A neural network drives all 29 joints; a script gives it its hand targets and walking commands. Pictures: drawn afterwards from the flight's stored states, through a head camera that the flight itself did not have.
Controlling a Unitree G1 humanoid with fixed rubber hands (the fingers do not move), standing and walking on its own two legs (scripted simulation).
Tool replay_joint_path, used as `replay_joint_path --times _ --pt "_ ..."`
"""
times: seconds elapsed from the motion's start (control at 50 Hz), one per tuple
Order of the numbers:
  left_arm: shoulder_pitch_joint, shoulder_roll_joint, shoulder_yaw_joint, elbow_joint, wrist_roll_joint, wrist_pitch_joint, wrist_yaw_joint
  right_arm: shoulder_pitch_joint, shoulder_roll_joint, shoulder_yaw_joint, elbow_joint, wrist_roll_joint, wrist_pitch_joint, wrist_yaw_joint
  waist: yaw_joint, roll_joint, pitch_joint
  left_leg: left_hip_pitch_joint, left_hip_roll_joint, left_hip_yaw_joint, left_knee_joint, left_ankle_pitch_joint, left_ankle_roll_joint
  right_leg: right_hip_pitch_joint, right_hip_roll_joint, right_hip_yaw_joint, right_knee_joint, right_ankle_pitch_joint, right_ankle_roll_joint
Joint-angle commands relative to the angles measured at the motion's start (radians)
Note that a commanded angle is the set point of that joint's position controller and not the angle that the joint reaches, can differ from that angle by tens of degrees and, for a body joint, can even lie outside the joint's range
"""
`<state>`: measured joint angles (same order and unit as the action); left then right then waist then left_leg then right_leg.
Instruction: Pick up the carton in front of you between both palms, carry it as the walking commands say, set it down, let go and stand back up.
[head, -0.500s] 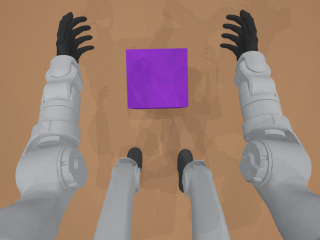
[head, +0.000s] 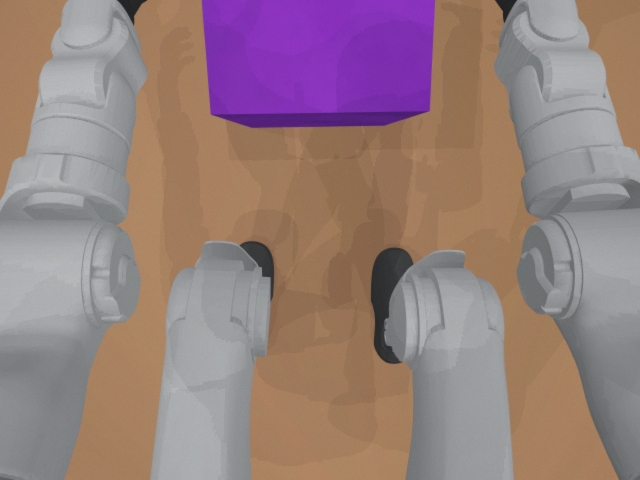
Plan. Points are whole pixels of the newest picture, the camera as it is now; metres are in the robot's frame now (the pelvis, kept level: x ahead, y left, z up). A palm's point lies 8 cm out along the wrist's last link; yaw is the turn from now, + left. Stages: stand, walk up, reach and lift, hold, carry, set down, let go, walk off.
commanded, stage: reach and lift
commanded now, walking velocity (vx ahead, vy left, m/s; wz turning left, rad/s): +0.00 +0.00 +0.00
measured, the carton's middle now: (317, 35) +0.55 +0.03 -0.28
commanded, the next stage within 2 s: none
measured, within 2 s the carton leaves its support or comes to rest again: leaves its support in 1.04 s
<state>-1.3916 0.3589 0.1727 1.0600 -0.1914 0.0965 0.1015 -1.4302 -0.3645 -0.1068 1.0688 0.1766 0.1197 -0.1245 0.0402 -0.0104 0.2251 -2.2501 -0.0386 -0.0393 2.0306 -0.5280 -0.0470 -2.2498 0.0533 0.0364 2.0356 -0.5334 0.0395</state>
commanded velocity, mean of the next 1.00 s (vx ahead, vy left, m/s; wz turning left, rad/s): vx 0.00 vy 0.00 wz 0.00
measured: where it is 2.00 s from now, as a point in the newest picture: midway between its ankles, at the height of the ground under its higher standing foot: (321, 321)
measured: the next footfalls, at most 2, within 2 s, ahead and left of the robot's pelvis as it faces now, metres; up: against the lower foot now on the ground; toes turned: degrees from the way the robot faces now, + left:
none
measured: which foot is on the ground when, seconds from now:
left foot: down 0.00-1.00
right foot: down 0.00-1.00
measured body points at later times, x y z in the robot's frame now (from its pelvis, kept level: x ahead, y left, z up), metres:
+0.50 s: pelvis +0.01 +0.00 -0.04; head +0.38 +0.01 +0.21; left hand +0.55 +0.21 -0.22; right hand +0.57 -0.15 -0.22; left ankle +0.12 +0.13 -0.37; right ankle +0.11 -0.12 -0.37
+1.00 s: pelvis +0.01 +0.00 -0.05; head +0.38 +0.01 +0.20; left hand +0.56 +0.18 -0.22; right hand +0.57 -0.13 -0.22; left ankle +0.12 +0.13 -0.37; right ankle +0.11 -0.12 -0.37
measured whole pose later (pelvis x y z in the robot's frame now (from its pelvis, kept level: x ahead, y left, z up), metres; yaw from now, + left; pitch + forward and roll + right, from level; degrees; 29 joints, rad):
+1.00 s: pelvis +0.01 +0.00 -0.05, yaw +0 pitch +36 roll +0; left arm -1.43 0.27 0.22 1.02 -0.10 0.17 0.10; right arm -1.46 -0.26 -0.20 1.05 0.09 0.17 -0.13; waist 0.04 -0.02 0.36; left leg -2.26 -0.03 -0.03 2.22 -0.59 -0.04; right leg -2.26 0.07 0.04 2.23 -0.60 0.05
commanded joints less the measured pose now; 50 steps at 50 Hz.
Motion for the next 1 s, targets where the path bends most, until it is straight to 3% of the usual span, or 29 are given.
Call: replay_joint_path --times 0.0,0.1,0.18,0.3,0.48,0.66,0.68,0.7,0.76,0.8,0.88,0.98 --pt "-0.292 0.139 0.0 -0.029 -0.003 -0.03 0.001 -0.307 -0.122 -0.005 -0.025 0.005 -0.03 0.005 0.021 -0.021 -1.149 0.561 0.032 0.091 -0.125 0.178 -0.011 0.626 -0.022 -0.066 -0.115 0.162 0.003" --pt "-0.349 0.151 -0.023 0.014 -0.013 -0.061 -0.001 -0.355 -0.144 0.013 0.017 0.022 -0.066 0.012 0.014 -0.01 -1.106 0.572 0.035 0.076 -0.053 0.238 -0.007 0.581 -0.027 -0.06 -0.04 0.211 0.003" --pt "-0.382 0.169 -0.042 -0.016 -0.039 -0.08 0.008 -0.396 -0.15 0.042 -0.026 0.043 -0.086 0.006 0.02 -0.034 -1.137 0.59 0.027 0.07 -0.014 0.312 -0.001 0.597 -0.023 -0.065 0.005 0.275 0.005" --pt "-0.319 0.147 -0.072 -0.035 -0.061 -0.088 0.017 -0.334 -0.122 0.071 -0.06 0.072 -0.093 -0.001 0.025 -0.021 -1.234 0.682 0.013 0.074 0.024 0.433 -0.002 0.643 -0.007 -0.075 0.042 0.37 0.008" --pt "-0.292 0.097 -0.055 0.016 -0.032 -0.085 0.008 -0.282 -0.09 0.031 0.013 0.029 -0.095 0.004 0.003 -0.005 -1.048 0.563 0.01 0.067 -0.001 0.324 -0.003 0.512 -0.008 -0.065 0.011 0.269 0.002" --pt "-0.401 -0.01 -0.094 0.023 -0.028 -0.083 0.009 -0.394 0.039 0.085 0.001 0.039 -0.091 0.001 0.021 -0.029 -1.04 0.564 -0.004 0.078 -0.017 0.258 0.001 0.577 0.013 -0.067 -0.007 0.228 0.004" --pt "-0.416 -0.037 -0.092 0.02 -0.016 -0.082 0.004 -0.4 0.067 0.081 0.003 0.023 -0.089 0.003 0.021 -0.033 -1.031 0.565 -0.009 0.076 -0.018 0.254 0.004 0.586 0.018 -0.066 -0.008 0.223 0.002" --pt "-0.474 -0.187 -0.137 -0.003 -0.02 -0.077 -0.021 -0.459 0.214 0.125 -0.024 0.026 -0.085 0.027 0.017 -0.031 -1.037 0.572 -0.018 0.076 -0.015 0.256 0.009 0.589 0.03 -0.066 -0.008 0.229 -0.003" --pt "-0.635 -0.634 -0.202 -0.028 0.015 -0.044 -0.133 -0.59 0.664 0.171 -0.021 -0.014 -0.053 0.139 0.019 -0.031 -0.975 0.548 -0.047 0.084 -0.002 0.237 0.01 0.545 0.059 -0.074 0.007 0.209 -0.007" --pt "-0.656 -0.824 -0.193 -0.056 0.053 -0.006 -0.208 -0.61 0.861 0.15 -0.047 -0.057 -0.02 0.211 0.025 -0.028 -0.928 0.515 -0.062 0.102 0.01 0.216 0.016 0.506 0.075 -0.092 0.017 0.186 -0.011" --pt "-0.638 -0.973 -0.187 -0.146 0.073 0.043 -0.284 -0.583 1.013 0.133 -0.104 -0.076 0.022 0.279 0.027 -0.029 -0.937 0.482 -0.069 0.117 0.027 0.268 0.029 0.475 0.086 -0.107 0.03 0.235 -0.026" --pt "-0.679 -1.078 -0.3 -0.335 -0.001 0.074 -0.295 -0.625 1.133 0.246 -0.274 0.008 0.046 0.276 0.033 -0.028 -1.286 0.642 -0.073 0.128 0.043 0.441 0.028 0.619 0.09 -0.113 0.052 0.4 -0.028"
